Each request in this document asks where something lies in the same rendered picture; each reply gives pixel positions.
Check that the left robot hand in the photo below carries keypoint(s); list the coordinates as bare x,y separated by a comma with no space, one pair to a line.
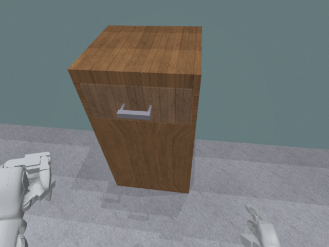
14,182

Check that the right robot hand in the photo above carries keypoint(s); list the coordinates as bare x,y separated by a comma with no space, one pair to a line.
264,231

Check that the handle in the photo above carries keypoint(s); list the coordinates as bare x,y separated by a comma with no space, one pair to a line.
145,115

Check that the robot left forearm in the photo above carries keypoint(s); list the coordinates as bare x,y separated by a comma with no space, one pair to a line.
11,232

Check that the cabinet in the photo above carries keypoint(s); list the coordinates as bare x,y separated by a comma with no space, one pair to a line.
144,154

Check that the drawer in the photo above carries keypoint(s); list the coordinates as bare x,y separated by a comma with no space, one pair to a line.
169,105

